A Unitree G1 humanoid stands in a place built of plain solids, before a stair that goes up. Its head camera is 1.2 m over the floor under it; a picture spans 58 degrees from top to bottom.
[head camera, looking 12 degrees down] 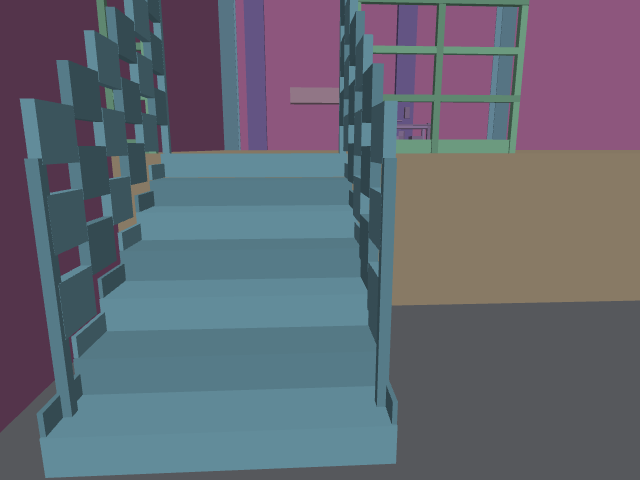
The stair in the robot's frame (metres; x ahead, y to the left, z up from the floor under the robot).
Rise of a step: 0.17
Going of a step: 0.28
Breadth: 1.32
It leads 3 degrees to the left of straight ahead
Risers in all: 7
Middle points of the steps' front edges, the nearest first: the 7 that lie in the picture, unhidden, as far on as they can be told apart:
1.43 0.36 0.17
1.71 0.38 0.33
1.99 0.39 0.50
2.28 0.41 0.66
2.56 0.43 0.83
2.84 0.44 0.99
3.13 0.46 1.16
